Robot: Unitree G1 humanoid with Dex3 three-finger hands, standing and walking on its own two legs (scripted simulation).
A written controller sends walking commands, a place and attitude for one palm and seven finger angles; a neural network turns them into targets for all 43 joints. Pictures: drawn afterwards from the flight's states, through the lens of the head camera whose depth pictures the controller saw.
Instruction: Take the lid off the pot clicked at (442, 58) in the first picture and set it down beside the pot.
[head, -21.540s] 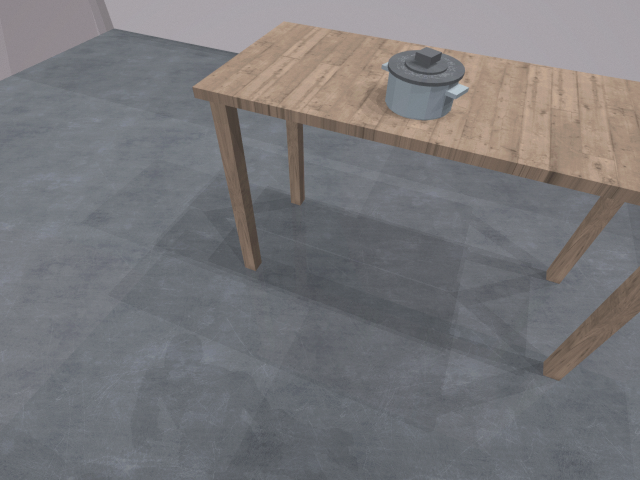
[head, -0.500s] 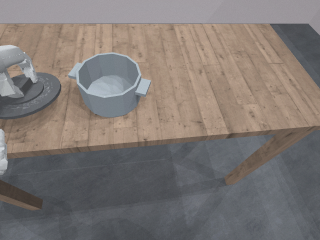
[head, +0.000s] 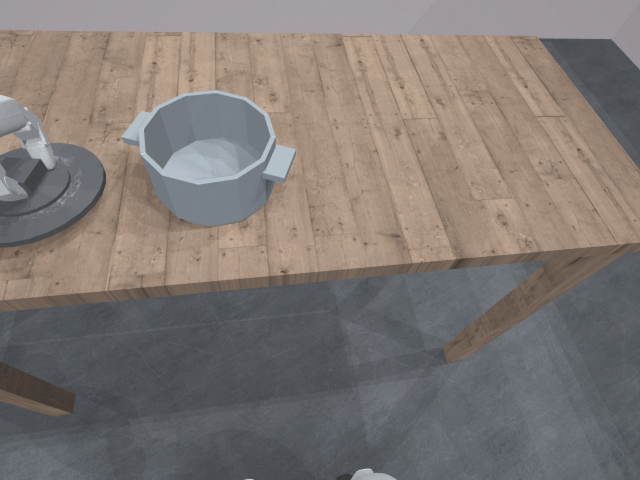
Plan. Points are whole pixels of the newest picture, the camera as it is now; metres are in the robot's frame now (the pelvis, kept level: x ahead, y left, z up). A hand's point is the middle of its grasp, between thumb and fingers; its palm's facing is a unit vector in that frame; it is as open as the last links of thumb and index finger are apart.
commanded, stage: open the fingers wide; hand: left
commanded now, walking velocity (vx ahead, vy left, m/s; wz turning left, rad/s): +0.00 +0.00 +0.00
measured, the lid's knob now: (18, 175) +0.49 +0.33 +0.07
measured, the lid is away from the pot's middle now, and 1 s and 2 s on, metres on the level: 0.23 0.23 0.23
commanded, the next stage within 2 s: raise the empty hand in 1.06 s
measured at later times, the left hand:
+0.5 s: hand out of the picture +0.45 +0.32 +0.11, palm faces -0.42 -0.10 -0.90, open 7.7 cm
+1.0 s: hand out of the picture +0.46 +0.33 +0.11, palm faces -0.43 -0.11 -0.90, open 10.9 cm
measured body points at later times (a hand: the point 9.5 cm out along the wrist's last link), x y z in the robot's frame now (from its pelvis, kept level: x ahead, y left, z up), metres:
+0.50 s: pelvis -0.01 -0.01 +0.00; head +0.07 +0.02 +0.44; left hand +0.47 +0.32 +0.16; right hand +0.00 -0.29 -0.11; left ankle -0.02 +0.06 -0.72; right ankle +0.00 -0.15 -0.72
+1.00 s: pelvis -0.01 -0.01 +0.00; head +0.08 +0.02 +0.44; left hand +0.48 +0.33 +0.16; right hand -0.01 -0.28 -0.11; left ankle -0.02 +0.06 -0.72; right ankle +0.00 -0.15 -0.72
